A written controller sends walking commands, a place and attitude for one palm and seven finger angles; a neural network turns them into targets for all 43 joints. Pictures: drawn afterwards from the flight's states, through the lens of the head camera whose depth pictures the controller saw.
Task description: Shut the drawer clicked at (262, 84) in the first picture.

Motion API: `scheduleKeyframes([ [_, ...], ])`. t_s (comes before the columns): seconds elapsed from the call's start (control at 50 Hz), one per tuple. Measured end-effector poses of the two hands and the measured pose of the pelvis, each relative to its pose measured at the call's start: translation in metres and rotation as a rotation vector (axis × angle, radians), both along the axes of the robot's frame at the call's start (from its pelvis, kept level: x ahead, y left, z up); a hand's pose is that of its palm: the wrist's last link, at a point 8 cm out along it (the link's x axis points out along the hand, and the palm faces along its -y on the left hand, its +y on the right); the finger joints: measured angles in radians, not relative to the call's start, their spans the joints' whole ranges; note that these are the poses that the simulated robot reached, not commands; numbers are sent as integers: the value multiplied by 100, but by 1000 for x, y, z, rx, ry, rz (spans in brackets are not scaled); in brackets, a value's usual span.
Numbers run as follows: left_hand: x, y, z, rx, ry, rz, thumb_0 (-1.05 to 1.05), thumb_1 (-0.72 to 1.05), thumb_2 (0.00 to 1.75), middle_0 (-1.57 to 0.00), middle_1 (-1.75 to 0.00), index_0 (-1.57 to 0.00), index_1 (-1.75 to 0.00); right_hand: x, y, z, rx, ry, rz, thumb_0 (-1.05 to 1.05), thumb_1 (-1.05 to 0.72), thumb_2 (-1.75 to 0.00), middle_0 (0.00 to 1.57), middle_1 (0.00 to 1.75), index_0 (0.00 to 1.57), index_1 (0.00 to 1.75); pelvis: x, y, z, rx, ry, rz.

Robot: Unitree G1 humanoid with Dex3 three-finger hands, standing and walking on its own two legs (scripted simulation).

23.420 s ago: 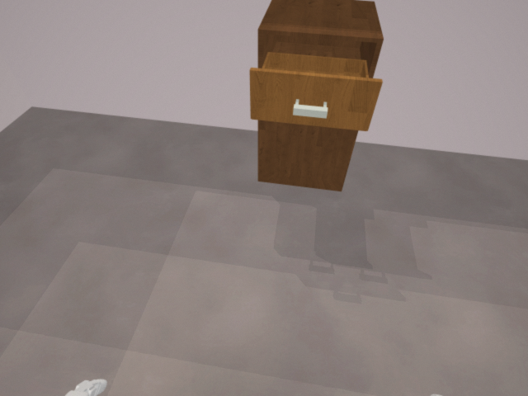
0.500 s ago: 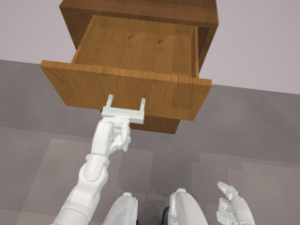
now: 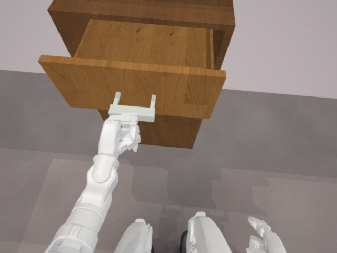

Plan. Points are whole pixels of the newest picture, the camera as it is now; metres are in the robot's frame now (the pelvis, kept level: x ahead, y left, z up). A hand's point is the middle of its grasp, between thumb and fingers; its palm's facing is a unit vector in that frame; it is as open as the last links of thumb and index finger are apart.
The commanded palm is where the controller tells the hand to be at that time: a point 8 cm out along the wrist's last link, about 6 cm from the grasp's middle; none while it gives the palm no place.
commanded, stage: push the drawer shut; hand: left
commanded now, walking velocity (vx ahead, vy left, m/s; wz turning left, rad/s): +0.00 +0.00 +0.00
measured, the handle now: (134, 105) +0.46 +0.09 +0.02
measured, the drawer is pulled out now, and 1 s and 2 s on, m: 0.15 0.01 0.00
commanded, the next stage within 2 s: pull the fist back off the drawer in 1.52 s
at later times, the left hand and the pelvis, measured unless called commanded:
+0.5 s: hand (143, 114) +0.43 +0.06 +0.02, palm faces -0.10 -0.99 -0.05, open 3.2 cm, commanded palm +0.44 +0.11 +0.03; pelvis -0.01 +0.00 +0.00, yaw +0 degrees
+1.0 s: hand (147, 90) +0.51 +0.06 +0.02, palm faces -0.09 -0.99 -0.05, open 3.3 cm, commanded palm +0.50 +0.10 +0.03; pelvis -0.01 +0.00 -0.01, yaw -2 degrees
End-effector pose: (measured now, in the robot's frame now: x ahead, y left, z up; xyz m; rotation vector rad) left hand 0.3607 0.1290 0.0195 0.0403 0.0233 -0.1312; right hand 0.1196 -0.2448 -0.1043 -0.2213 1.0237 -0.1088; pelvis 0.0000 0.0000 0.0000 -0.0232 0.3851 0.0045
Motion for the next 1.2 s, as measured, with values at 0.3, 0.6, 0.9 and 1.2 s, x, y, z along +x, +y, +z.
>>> scheduleKeyframes([
  [0.3, 32, -5, 0, 11, -6, 15, -1, 85, 100, -140, -160, -140, -160, -27, -11, -8, -15, 60, -36, 1, -90, -90, 20, 30, 20, 30, -8, -5, -3, 2, 13, -1],
  [0.6, 73, -13, 3, 16, -12, 38, 3, 87, 100, -140, -160, -140, -160, -84, -16, -13, -25, 169, -98, 1, -90, -90, 20, 30, 20, 30, -15, -4, -6, 6, 39, -14],
  [0.9, 120, -17, 3, 14, -13, 43, 3, 86, 99, -140, -160, -140, -160, -127, -12, -12, -33, 287, -147, 1, -90, -90, 20, 30, 20, 30, -14, -1, -11, 1, 84, -29],
  [1.2, 150, -17, 2, 7, -8, 32, 2, 84, 100, -140, -160, -140, -160, -143, -2, -10, -26, 377, -163, 1, -90, -90, 20, 30, 20, 30, -7, 4, -14, -15, 122, -29],
])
